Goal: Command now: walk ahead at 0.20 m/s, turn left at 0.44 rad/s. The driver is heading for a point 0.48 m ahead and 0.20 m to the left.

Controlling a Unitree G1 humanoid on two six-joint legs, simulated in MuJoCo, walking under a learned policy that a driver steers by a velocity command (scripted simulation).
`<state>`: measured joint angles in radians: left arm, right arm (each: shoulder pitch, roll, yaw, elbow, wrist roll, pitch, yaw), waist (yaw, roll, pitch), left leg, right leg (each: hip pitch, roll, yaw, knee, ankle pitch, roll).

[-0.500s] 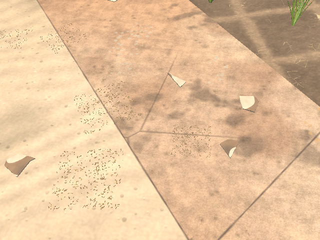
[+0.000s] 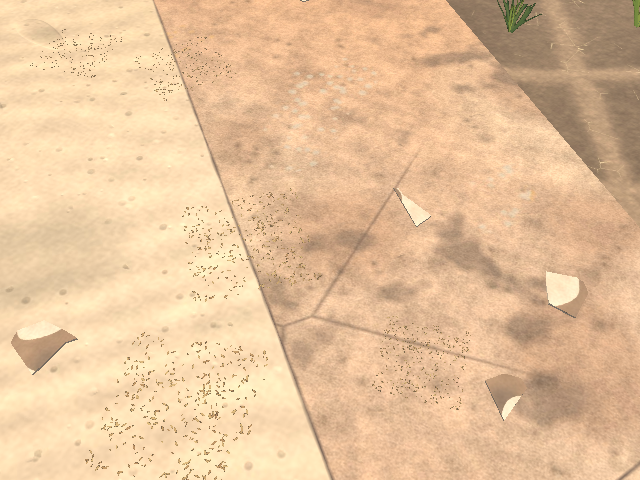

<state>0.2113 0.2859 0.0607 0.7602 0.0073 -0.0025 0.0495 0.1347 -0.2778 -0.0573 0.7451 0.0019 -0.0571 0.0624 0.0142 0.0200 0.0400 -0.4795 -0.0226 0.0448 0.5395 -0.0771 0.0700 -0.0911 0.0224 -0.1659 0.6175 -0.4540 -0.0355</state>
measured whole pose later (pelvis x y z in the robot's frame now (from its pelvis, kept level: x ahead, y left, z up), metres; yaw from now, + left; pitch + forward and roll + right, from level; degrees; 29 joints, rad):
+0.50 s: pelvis +0.18 -0.05 +0.01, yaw +18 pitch +2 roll +0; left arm 0.23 0.27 0.06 0.71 0.01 -0.09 0.01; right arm 0.26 -0.31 -0.07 0.66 0.02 -0.01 -0.01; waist 0.00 0.04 -0.04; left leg -0.47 -0.07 -0.13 0.99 -0.45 0.02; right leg -0.31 0.00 0.01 0.52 -0.25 -0.01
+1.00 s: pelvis +0.31 +0.01 +0.01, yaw +36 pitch +3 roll +0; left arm 0.14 0.32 0.06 0.72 0.01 -0.02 0.02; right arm 0.12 -0.30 -0.08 0.58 0.01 0.02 0.01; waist 0.01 -0.02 0.08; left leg -0.41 -0.07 -0.04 0.49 -0.12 0.06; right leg -0.52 -0.03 0.03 1.14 -0.48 0.07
